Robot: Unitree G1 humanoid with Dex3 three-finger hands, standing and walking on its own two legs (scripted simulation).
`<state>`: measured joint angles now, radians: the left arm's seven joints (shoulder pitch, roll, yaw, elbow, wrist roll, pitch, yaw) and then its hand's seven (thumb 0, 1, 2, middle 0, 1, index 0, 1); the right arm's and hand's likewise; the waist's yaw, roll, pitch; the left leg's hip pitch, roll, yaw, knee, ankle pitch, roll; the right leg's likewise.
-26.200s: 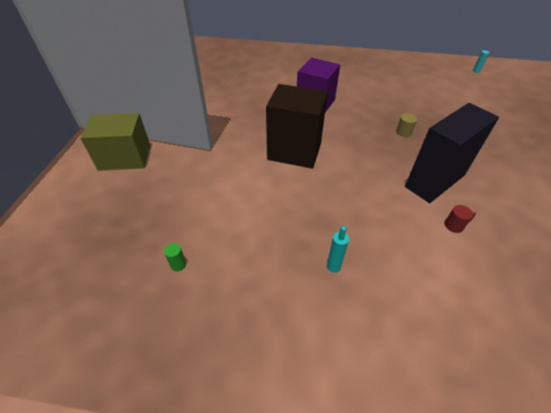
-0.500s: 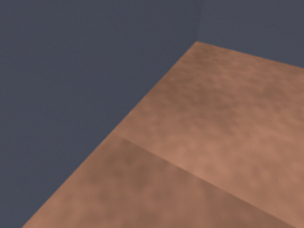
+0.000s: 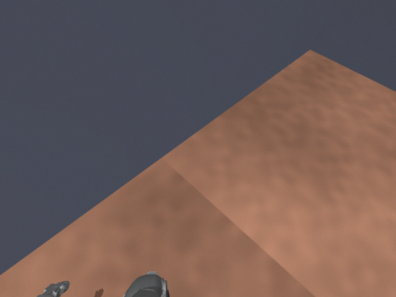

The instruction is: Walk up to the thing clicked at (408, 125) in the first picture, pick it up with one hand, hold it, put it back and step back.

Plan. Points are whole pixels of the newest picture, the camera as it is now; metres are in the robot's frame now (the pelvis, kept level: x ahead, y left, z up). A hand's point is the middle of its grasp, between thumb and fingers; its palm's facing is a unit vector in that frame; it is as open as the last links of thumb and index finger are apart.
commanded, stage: walk up
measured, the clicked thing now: out of the picture -1.11 +0.52 -0.68
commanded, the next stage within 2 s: none
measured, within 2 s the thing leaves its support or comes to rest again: neither
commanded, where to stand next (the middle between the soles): +0.22 +0.00 m, yaw +69 degrees
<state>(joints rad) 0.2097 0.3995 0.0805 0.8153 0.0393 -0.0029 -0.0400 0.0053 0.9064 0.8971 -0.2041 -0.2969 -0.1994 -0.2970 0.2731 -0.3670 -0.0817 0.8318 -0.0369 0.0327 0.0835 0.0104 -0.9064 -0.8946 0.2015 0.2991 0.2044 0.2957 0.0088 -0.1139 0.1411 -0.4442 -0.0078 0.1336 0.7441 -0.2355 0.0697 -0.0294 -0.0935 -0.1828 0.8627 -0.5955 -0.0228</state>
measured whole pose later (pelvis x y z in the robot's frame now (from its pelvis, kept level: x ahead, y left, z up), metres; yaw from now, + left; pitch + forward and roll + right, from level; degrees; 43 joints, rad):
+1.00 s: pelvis +0.18 -0.06 +0.01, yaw +48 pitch -2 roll +0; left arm 0.26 0.43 0.04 0.77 0.00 0.02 -0.01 0.01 0.91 0.90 -0.21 -0.30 -0.20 -0.30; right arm 0.22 -0.41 -0.07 0.68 -0.02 0.03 0.02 0.01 -0.91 -0.89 0.20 0.30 0.21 0.30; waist 0.02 -0.04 0.14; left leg -0.38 -0.06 -0.05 0.72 -0.31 0.04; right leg -0.45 -0.11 -0.06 1.11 -0.57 0.01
